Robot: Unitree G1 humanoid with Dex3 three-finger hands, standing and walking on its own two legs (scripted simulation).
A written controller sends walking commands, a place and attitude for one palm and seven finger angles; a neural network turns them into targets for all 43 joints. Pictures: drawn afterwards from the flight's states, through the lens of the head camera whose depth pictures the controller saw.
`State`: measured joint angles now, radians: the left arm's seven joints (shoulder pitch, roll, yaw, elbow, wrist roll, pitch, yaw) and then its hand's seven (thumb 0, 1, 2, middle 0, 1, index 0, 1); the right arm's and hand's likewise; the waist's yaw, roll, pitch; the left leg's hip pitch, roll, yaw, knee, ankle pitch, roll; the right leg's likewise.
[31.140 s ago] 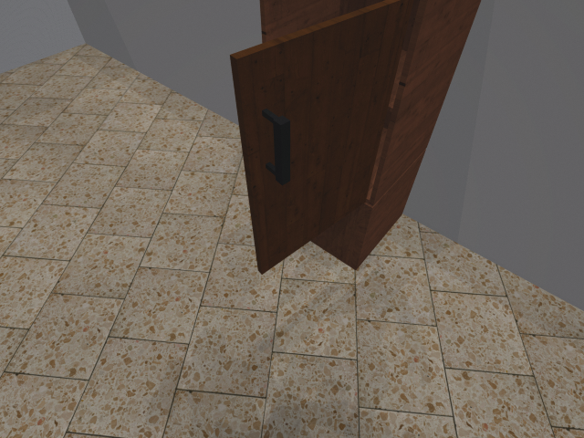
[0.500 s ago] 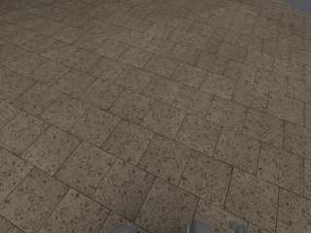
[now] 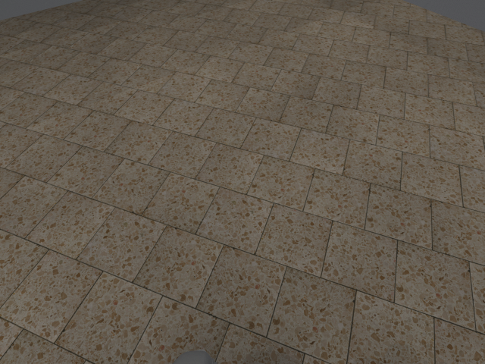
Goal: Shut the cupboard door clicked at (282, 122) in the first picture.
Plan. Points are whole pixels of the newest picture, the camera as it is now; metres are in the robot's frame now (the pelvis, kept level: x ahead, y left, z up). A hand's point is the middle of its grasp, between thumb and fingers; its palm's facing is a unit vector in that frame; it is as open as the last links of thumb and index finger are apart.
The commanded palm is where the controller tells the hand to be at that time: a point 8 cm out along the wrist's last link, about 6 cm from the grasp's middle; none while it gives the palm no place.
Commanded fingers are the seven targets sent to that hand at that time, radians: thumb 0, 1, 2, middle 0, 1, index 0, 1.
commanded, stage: turn to face it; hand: left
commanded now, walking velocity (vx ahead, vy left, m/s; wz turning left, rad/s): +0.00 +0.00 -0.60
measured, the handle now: out of the picture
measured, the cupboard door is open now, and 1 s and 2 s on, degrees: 52 52 52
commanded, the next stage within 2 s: none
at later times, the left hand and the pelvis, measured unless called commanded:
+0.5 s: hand (146, 323) +0.21 +0.21 -0.16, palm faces -0.30 -0.92 -0.25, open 7.4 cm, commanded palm none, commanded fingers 0.00 0.90 0.90 -0.20 -0.30 -0.20 -0.30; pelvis +0.03 +0.04 +0.00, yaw -20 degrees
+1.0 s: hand (183, 304) +0.25 +0.15 -0.19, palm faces -0.59 -0.79 -0.18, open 7.4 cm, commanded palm none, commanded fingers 0.00 0.90 0.90 -0.20 -0.30 -0.20 -0.30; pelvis +0.06 +0.05 -0.01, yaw -38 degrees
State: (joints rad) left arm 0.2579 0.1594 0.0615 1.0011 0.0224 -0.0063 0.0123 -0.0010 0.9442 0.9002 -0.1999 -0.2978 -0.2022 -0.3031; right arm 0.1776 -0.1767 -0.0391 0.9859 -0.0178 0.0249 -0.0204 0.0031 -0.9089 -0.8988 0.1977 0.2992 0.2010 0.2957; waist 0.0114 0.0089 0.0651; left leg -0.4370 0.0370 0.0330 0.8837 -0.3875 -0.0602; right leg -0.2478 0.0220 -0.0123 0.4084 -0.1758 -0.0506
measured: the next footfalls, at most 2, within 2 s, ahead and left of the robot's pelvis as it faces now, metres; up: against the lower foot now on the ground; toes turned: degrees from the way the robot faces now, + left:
left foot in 0.16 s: +0.10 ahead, +0.14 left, +0.00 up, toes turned -4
right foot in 0.58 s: +0.01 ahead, -0.11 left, +0.00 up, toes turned -29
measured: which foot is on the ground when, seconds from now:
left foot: up 0.00-0.14, down 0.16-0.58, up 0.60-0.88, down 0.90-1.00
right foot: down 0.00-0.16, up 0.18-0.56, down 0.58-0.90, up 0.92-1.00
